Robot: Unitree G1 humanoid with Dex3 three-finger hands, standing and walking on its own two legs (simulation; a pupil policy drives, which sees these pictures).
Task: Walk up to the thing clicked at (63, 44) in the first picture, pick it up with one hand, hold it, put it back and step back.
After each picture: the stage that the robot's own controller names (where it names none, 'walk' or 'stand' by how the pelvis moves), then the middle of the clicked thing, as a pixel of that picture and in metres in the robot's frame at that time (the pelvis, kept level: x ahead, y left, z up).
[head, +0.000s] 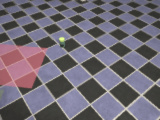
stand; (62, 42) +1.51 +0.25 -0.72
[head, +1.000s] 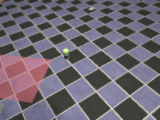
walk; (66, 53) +1.39 +0.31 -0.72
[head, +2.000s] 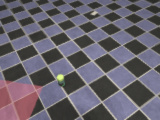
walk; (60, 80) +0.89 +0.28 -0.72
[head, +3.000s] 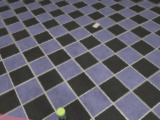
walk; (61, 114) +0.56 +0.21 -0.71
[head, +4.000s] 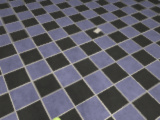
stand; out of the picture +0.48 +0.18 -0.71
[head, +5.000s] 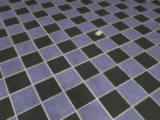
stand; out of the picture +0.46 +0.18 -0.72
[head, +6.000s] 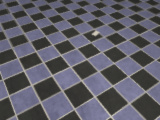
stand; out of the picture +0.49 +0.20 -0.72
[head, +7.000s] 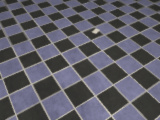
stand; out of the picture +0.47 +0.20 -0.73
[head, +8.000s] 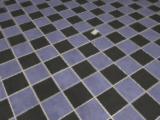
stand; out of the picture +0.46 +0.20 -0.73
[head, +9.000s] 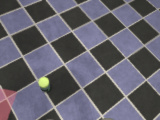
go down; (44, 84) +0.51 +0.20 -0.55
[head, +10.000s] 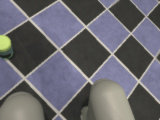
go down; (3, 47) +0.54 +0.24 -0.30
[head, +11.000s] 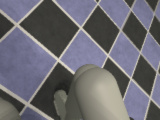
close in; out of the picture +0.52 +0.29 -0.25
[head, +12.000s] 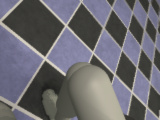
close; out of the picture +0.51 +0.30 -0.25
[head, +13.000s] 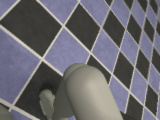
lift; out of the picture +0.50 +0.29 -0.26
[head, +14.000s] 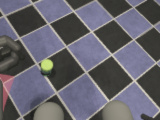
lift; (46, 68) +0.54 +0.19 -0.42
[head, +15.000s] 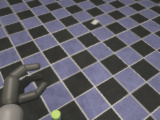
close; (56, 117) +0.50 +0.18 -0.67
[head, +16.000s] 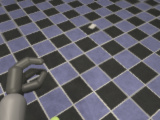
close; out of the picture +0.48 +0.19 -0.68
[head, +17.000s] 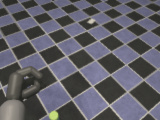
crouch; (54, 118) +0.49 +0.19 -0.67
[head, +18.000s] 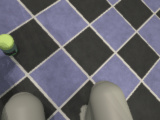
crouch; (7, 45) +0.56 +0.22 -0.34
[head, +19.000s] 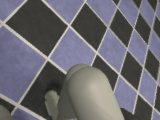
lower; out of the picture +0.52 +0.30 -0.26
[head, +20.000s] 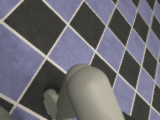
lower; out of the picture +0.52 +0.30 -0.26
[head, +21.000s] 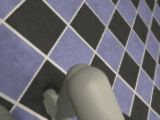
lower; out of the picture +0.52 +0.30 -0.26
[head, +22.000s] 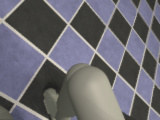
lower; out of the picture +0.52 +0.30 -0.27
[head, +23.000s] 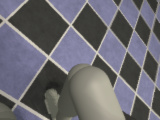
loosen; out of the picture +0.52 +0.30 -0.27
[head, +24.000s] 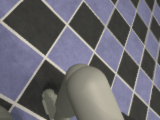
withdraw; out of the picture +0.52 +0.30 -0.27
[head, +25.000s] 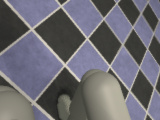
stand; out of the picture +0.53 +0.27 -0.27
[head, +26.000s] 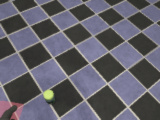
stand; (49, 97) +0.51 +0.19 -0.59
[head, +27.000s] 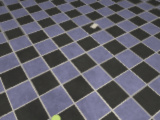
stand; out of the picture +0.49 +0.18 -0.66
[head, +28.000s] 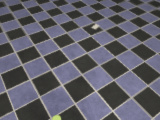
stand; out of the picture +0.49 +0.18 -0.67
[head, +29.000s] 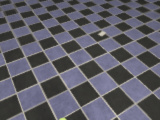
stand; out of the picture +0.51 +0.17 -0.72
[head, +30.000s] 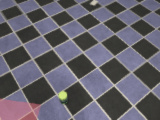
walk; (63, 97) +0.55 +0.14 -0.70
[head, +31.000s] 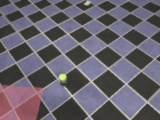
walk; (63, 80) +0.79 +0.22 -0.71
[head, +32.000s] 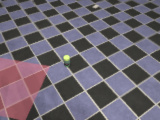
stand; (66, 61) +1.14 +0.18 -0.70
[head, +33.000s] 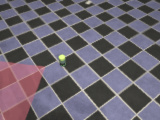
stand; (62, 60) +1.10 +0.21 -0.71
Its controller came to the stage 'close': yes
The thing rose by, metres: 0.01
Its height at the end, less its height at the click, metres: +0.00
